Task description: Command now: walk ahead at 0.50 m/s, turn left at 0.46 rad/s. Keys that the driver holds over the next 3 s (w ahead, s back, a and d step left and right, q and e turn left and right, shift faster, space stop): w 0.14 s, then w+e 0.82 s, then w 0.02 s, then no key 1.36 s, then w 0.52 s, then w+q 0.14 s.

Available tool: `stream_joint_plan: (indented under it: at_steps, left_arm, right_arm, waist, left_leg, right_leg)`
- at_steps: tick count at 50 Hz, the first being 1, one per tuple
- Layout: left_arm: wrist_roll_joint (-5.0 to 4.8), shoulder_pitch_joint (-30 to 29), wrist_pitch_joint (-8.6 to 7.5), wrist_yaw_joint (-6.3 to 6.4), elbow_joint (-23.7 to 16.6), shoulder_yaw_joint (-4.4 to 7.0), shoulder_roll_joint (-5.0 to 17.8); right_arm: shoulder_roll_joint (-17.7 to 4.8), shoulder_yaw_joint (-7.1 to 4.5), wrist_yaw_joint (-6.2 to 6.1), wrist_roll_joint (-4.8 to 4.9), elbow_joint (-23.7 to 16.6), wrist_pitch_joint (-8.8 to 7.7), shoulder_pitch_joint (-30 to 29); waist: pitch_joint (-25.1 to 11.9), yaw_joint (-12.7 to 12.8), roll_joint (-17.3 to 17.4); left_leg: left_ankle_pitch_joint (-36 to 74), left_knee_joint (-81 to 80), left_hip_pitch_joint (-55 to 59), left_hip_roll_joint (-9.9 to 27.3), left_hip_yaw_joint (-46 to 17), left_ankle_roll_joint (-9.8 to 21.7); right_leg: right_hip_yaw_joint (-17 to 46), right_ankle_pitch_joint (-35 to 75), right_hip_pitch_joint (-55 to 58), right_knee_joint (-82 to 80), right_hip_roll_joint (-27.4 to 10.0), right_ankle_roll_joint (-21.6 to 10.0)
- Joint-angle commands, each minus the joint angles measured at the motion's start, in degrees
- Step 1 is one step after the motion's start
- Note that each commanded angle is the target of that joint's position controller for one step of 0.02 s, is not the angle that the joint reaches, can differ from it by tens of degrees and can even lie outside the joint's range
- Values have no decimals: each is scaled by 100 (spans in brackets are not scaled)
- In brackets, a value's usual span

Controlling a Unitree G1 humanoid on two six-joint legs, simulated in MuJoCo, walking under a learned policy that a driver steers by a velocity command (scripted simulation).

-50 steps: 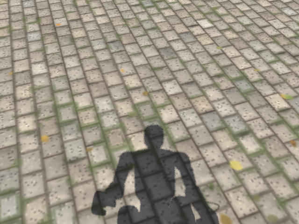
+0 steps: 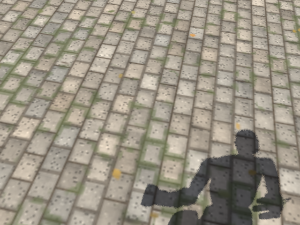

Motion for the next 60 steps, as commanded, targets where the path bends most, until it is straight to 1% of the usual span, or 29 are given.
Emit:
stream_joint_plan:
  at_steps: [1, 7, 13, 15, 17, 19, 20, 21, 22, 23, 24, 25, 26, 29, 32, 35, 40, 43, 44, 45, 46, 47, 48, 49, 50, 51, 53, 55, 60]
  left_arm:
    - [96, 340, 88, 14, -271, 139, 439]
    - [41, -792, 68, -61, -594, 27, 219]
    - [-73, -1408, -4, -284, -851, -36, 268]
    - [-86, -1384, -21, -379, -924, -52, 270]
    - [-87, -951, -5, -416, -861, 2, 405]
    - [-53, 381, 37, -369, -529, 194, 761]
    - [-6, 1308, 71, -311, -404, 285, 1145]
    - [-37, 1513, 61, -349, -347, 351, 1463]
    - [-129, 1583, 98, -326, -316, 243, 925]
    - [-93, 1189, 132, -275, -445, 193, 764]
    - [-44, 839, 162, -256, -565, 167, 722]
    - [-19, 633, 171, -251, -649, 141, 660]
    - [30, 536, 167, -236, -712, 114, 619]
    - [-33, 562, 165, -180, -755, 135, 668]
    - [-73, 816, 203, -75, -702, 199, 856]
    - [-128, 1099, 289, -3, -618, 202, 851]
    - [-155, 1439, 416, 45, -532, 204, 816]
    - [-133, 1207, 477, 68, -611, 218, 797]
    - [-108, 1085, 464, 51, -693, 162, 630]
    - [-18, 1020, 427, 26, -835, 44, 308]
    - [-156, 1882, 375, 24, -961, -67, 8]
    - [-218, 1894, 369, 41, -828, 23, 589]
    - [-178, 1292, 405, 35, -870, 114, 895]
    - [-105, 979, 426, 37, -926, 115, 820]
    - [-40, 745, 420, 24, -1009, 125, 724]
    - [-50, 767, 435, -1, -1034, 128, 618]
    - [-57, 929, 484, -5, -1004, 81, 368]
    - [-9, 798, 509, 5, -1060, 20, 212]
    - [6, 151, 476, -115, -1142, -69, 155]
  right_arm:
    - [-712, -154, -101, -6, -439, -171, -121]
    - [-759, -120, -236, 13, -146, -154, 469]
    - [-849, -113, -250, -32, 179, -143, 836]
    - [-899, -128, -276, -33, 240, -100, 815]
    - [-1012, -146, -300, -54, 203, -65, 611]
    - [-1062, -126, -325, -69, 122, -13, 374]
    - [-895, -39, -354, -175, -28, -40, 411]
    - [-193, 164, -236, -197, -57, -180, 1230]
    - [-684, 113, -172, -74, -70, -336, 804]
    - [-911, 57, -124, 88, -299, -440, 119]
    - [-861, 81, -141, 37, -380, -494, -211]
    - [-852, 47, -169, -81, -421, -502, -317]
    - [-837, 18, -185, -143, -457, -458, -227]
    - [-647, 33, -246, -181, -504, -301, -94]
    - [-505, 83, -290, -191, -690, -248, -698]
    - [-376, 129, -243, -153, -816, -301, -1323]
    - [-561, 69, -114, -47, -1004, -430, -1900]
    - [-777, -54, -111, -16, -885, -517, -1356]
    - [-942, -138, -153, -67, -779, -539, -784]
    - [-1273, -233, -216, -151, -708, -537, 126]
    - [-1644, -326, -201, -190, -488, -444, 611]
    - [-1139, -236, -176, -57, -540, -403, 554]
    - [-793, -140, -194, -48, -592, -369, 334]
    - [-710, -86, -181, -93, -589, -336, 99]
    - [-609, -39, -164, -128, -544, -316, -111]
    - [-545, 2, -152, -175, -517, -323, -233]
    - [-542, 7, -105, -165, -395, -364, -325]
    - [-747, -41, -107, -137, -261, -364, -399]
    - [-976, -58, -188, -14, 28, -175, -281]
  waist:
    - [-638, 231, 298]
    - [-276, -244, 568]
    - [118, -524, 528]
    - [97, -455, 544]
    - [-251, -188, 656]
    - [-1080, 527, 552]
    - [-1757, 801, -108]
    - [-2326, 298, -1604]
    - [-2231, 624, -1002]
    - [-1334, 647, -602]
    - [-896, 489, 81]
    - [-604, 304, 325]
    - [-591, 109, 216]
    - [-507, -53, -72]
    - [-363, 119, -119]
    - [-367, 373, -268]
    - [-349, 520, -389]
    - [-475, 140, -627]
    - [-868, -162, -573]
    - [-1640, -553, -16]
    - [-2282, -195, 1864]
    - [-1925, -296, 1494]
    - [-1166, -443, 889]
    - [-725, -356, 480]
    - [-324, -241, 441]
    - [-216, -65, 566]
    - [-309, 127, 718]
    - [-433, 184, 740]
    - [-750, -43, 736]
  left_leg:
    - [1855, -1299, 701, 1477, -1535, 1065]
    - [1399, -1412, 864, 1245, -1033, 654]
    - [1405, -1230, 2043, 1827, -1046, 595]
    - [2050, -992, 2398, 1954, -923, 496]
    - [3755, -484, 2413, 1876, -637, 342]
    - [5129, 1182, 1994, 1491, -189, 88]
    - [3367, 2947, 743, 1206, 28, -122]
    - [-1727, 4914, -1711, 57, -126, -572]
    - [-2045, 5381, -2480, 278, -805, -484]
    - [-1533, 5267, -2824, 552, -761, -419]
    - [-1149, 4879, -2627, 772, -659, -396]
    - [-959, 4447, -2394, 902, -599, -456]
    - [-848, 4174, -2044, 1016, -615, -504]
    - [-728, 3438, -1839, 1071, -438, -754]
    - [234, 2354, -1857, 960, -337, -949]
    - [1223, 1184, -1448, 704, -309, -970]
    - [1064, 255, -1165, 450, -462, -856]
    - [627, -192, -290, 430, -405, -584]
    - [703, -252, 720, 689, -507, -363]
    - [499, -99, 2231, 1673, -1394, 46]
    - [-336, -364, 3972, 2926, -3832, 1010]
    - [-1511, -613, 3749, 3042, -4369, 960]
    - [-1489, -724, 3049, 2750, -3495, 684]
    - [-886, -856, 2326, 2457, -2807, 530]
    - [114, -968, 1713, 2227, -2308, 516]
    - [1138, -1021, 1289, 2049, -1834, 479]
    - [2935, -1002, 931, 1888, -1161, 564]
    - [3861, -1017, 863, 1885, -752, 652]
    - [3628, -959, 812, 1681, -119, 476]
  right_leg:
    - [16, 609, -513, -528, -165, 149]
    - [-111, 2508, -606, -2777, 102, 166]
    - [-207, 2296, -1197, -3520, 199, -203]
    - [-266, 1804, -1206, -3604, 275, -383]
    - [-510, 1351, -357, -3631, 590, -587]
    - [-666, 1630, 1604, -3818, 938, -901]
    - [736, 1983, 3287, -3779, -53, -1300]
    - [3690, 1094, 5269, -4292, -1298, -2363]
    - [4199, 9, 5393, -4860, -1212, -2167]
    - [3418, 104, 4640, -4996, -1044, -1896]
    - [2847, 639, 3773, -5097, -828, -1750]
    - [2510, 1296, 3103, -5198, -661, -1726]
    - [2265, 1735, 2714, -5306, -498, -1711]
    - [1766, 2360, 2094, -5473, -273, -1752]
    - [1413, 2427, 1756, -5506, -39, -1591]
    - [1271, 2089, 1654, -5332, 207, -1303]
    - [1986, 1601, 2287, -4805, -4, -1184]
    - [2308, 1875, 2428, -4246, -7, -1024]
    - [2103, 2098, 2161, -3604, 240, -850]
    - [1586, 1349, 1391, -2069, 593, -630]
    - [825, -1463, -617, -424, 1327, -281]
    - [844, -1522, -1375, 386, 806, -197]
    - [763, -968, -1549, 635, 621, -135]
    - [582, -532, -1378, 554, 460, -87]
    - [557, -311, -1247, 324, 387, -31]
    - [517, -273, -942, 161, 312, 2]
    - [306, -375, -540, -271, 359, 109]
    - [171, -66, -423, -941, 375, 199]
    - [-165, 1468, 552, -2670, 451, 126]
